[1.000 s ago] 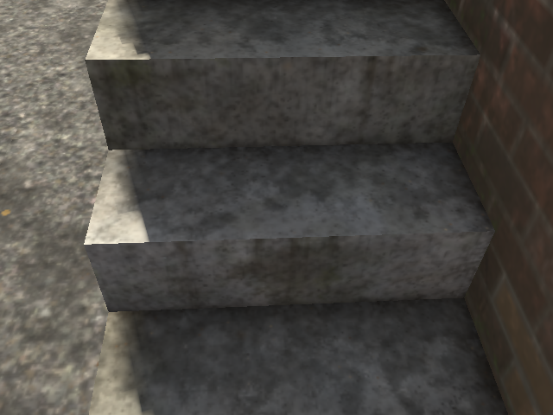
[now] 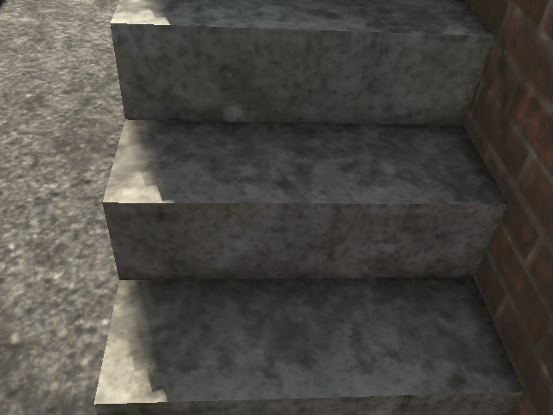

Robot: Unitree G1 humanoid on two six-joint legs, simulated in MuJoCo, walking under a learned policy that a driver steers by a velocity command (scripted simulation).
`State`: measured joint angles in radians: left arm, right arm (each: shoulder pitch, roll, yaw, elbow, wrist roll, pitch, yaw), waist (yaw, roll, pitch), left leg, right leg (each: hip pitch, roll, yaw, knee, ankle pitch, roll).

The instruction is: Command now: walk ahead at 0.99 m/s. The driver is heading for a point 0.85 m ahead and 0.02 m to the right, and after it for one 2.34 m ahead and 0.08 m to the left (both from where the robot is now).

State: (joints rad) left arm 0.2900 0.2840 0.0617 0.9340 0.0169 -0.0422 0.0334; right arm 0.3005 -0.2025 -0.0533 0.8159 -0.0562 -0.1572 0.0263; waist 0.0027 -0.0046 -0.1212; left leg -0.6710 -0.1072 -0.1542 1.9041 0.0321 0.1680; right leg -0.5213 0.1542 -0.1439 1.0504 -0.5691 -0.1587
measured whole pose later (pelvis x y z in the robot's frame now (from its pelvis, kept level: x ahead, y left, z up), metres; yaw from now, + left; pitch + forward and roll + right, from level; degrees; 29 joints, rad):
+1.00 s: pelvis +0.65 -0.08 +0.53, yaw +3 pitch +5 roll +4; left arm 0.44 0.12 0.00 0.95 -0.10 -0.12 0.12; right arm -0.16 -0.09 0.07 0.59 -0.02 0.02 0.06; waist 0.06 0.04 0.00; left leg -1.02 -0.03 0.20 1.47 -0.32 0.20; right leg -0.04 -0.03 -0.01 0.18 0.14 -0.02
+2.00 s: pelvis +0.94 -0.01 +0.83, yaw -1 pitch +1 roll +0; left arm 0.22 0.17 -0.02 0.79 0.02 -0.05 -0.16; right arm 0.17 -0.22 0.00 0.95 0.02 -0.05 0.04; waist 0.00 0.00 -0.04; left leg -0.40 0.04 0.10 0.76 -0.38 0.01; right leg -0.31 -0.04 0.14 0.74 -0.44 0.09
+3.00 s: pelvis +0.97 -0.03 +0.86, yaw +1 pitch +0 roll +1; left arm 0.50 0.17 -0.01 0.97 0.03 0.02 -0.17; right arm 0.18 -0.22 0.03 1.17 0.00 -0.02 0.04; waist 0.02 0.00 -0.01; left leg -0.23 0.03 0.06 0.53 -0.30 -0.02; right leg -0.14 -0.05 0.08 0.51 -0.37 0.05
